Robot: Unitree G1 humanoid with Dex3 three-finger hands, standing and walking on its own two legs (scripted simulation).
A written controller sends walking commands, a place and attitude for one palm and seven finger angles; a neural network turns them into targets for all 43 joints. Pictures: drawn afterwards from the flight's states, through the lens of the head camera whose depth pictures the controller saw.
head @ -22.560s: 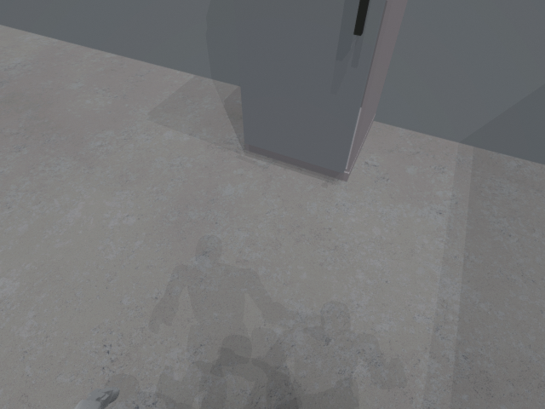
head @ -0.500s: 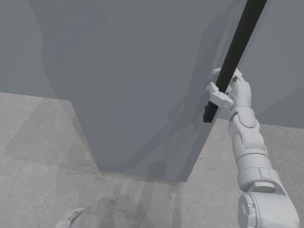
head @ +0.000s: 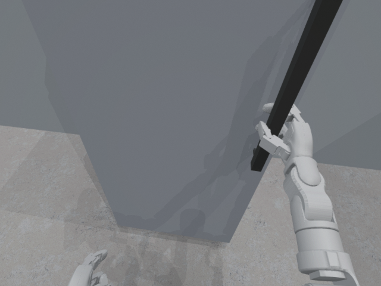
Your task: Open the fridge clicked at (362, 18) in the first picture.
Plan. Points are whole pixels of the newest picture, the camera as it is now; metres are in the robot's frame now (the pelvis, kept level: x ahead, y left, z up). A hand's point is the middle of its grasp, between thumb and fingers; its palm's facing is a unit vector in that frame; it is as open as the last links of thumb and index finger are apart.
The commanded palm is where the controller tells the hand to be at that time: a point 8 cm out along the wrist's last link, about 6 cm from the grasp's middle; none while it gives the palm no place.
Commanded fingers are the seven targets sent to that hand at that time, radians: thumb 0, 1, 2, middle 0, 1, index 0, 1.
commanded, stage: pull the door a little, standing still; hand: right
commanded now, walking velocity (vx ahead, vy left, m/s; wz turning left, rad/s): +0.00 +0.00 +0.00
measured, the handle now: (280, 101) +0.44 -0.14 +0.20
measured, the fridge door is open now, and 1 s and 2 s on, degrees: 2 28 53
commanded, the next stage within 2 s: walk backward, drawing the door open in 0.20 s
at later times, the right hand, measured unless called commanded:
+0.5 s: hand (260, 179) +0.28 -0.09 +0.14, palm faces -0.05 +0.99 -0.12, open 6.8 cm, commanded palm +0.25 -0.15 +0.15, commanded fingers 0.00 -0.90 -0.90 0.45 1.40 0.45 1.40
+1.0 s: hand (224, 244) +0.17 -0.03 +0.14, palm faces +0.06 +0.99 -0.15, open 7.1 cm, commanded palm +0.13 -0.07 +0.15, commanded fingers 0.00 -0.90 -0.90 0.45 1.40 0.45 1.40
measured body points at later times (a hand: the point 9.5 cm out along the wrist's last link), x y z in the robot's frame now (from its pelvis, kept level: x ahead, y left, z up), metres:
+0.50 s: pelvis -0.03 +0.00 +0.00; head -0.01 +0.02 +0.45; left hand +0.17 +0.22 -0.09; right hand +0.28 -0.15 +0.15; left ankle -0.04 +0.11 -0.74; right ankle -0.04 -0.11 -0.74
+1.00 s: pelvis -0.11 +0.08 +0.00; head -0.06 +0.10 +0.44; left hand +0.07 +0.27 -0.12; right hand +0.16 -0.08 +0.15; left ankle -0.04 +0.11 -0.74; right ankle -0.08 -0.08 -0.72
